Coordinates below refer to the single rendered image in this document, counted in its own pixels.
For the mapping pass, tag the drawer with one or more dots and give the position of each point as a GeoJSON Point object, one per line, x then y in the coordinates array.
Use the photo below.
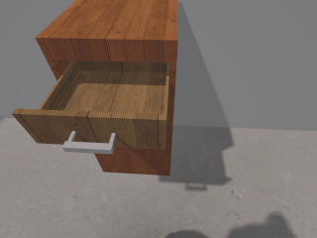
{"type": "Point", "coordinates": [96, 98]}

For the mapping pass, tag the handle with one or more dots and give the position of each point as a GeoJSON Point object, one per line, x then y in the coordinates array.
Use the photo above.
{"type": "Point", "coordinates": [89, 147]}

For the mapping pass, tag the cabinet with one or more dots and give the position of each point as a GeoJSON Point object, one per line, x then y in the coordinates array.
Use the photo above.
{"type": "Point", "coordinates": [119, 30]}

